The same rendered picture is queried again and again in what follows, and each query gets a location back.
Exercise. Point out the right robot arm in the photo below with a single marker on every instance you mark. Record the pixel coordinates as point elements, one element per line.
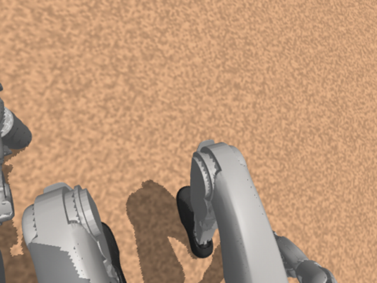
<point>311,272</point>

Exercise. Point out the left robot hand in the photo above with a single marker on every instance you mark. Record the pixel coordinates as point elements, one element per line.
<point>6,149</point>

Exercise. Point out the cup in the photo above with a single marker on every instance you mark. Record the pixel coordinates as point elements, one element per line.
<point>14,133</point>

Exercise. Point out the right robot foot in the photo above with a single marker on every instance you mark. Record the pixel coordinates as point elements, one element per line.
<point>186,213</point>

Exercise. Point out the left robot foot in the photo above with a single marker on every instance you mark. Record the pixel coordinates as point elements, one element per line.
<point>114,252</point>

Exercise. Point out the left robot arm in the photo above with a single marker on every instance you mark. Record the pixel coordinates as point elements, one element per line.
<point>6,205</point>

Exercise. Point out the right robot hand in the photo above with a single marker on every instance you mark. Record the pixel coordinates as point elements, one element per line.
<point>291,255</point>

